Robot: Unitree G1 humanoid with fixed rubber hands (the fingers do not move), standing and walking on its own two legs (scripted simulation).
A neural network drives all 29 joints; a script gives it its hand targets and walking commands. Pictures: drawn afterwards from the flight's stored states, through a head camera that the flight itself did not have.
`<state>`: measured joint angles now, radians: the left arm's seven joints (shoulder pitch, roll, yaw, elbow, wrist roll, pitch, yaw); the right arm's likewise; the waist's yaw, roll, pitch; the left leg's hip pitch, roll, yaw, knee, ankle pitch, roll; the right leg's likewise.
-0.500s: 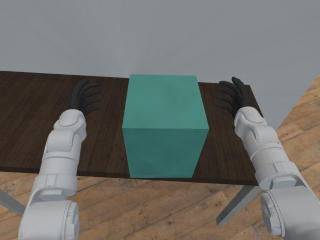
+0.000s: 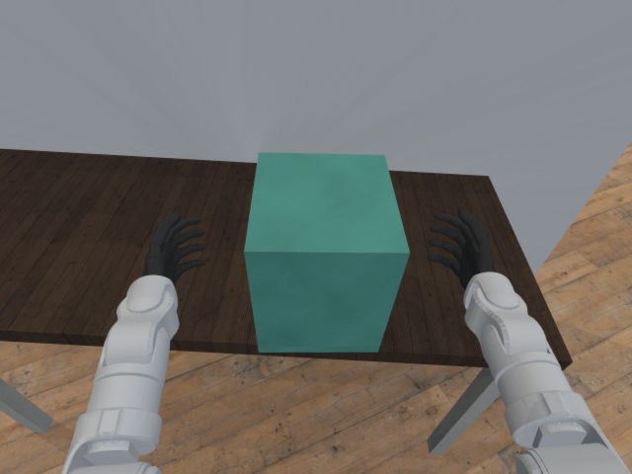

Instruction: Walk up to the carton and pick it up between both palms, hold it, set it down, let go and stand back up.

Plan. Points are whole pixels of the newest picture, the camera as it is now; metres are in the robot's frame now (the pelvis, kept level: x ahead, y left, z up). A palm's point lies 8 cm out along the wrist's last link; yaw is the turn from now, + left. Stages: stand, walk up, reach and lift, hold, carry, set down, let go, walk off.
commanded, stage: set down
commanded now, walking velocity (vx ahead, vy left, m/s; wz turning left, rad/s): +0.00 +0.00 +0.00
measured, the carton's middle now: (320, 255) +0.44 +0.02 +0.01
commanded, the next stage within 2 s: let go in 1.78 s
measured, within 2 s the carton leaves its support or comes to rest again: neither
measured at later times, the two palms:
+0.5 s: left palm (162, 353) +0.26 +0.22 +0.01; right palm (478, 350) +0.28 -0.19 +0.02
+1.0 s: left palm (161, 394) +0.23 +0.22 -0.03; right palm (478, 395) +0.23 -0.19 -0.03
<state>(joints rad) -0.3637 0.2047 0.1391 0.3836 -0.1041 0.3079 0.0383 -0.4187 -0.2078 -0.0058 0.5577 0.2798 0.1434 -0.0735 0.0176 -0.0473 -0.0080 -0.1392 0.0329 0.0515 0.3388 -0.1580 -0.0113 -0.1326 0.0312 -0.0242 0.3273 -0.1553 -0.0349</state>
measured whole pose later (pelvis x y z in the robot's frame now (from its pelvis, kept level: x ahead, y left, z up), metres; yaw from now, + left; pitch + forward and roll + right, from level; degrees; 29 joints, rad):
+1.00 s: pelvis +0.03 +0.01 +0.00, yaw +0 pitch -4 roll +0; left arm 0.16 0.17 0.00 0.48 -0.08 -0.20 0.04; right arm 0.14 -0.15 0.02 0.59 0.15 -0.30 0.01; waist 0.04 -0.03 0.02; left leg -0.07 0.02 0.04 0.35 -0.22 -0.01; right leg -0.06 0.03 0.00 0.32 -0.20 -0.03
